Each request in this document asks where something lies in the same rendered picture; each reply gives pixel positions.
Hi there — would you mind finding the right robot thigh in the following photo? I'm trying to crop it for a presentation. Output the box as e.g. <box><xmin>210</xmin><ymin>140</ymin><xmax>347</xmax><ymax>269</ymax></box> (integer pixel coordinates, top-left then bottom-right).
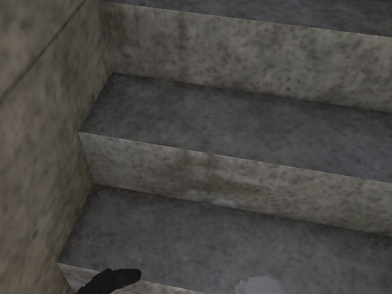
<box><xmin>235</xmin><ymin>276</ymin><xmax>285</xmax><ymax>294</ymax></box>

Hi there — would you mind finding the left robot hand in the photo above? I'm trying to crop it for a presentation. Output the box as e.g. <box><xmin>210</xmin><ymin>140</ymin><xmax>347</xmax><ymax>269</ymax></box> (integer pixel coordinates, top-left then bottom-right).
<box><xmin>74</xmin><ymin>268</ymin><xmax>141</xmax><ymax>294</ymax></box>

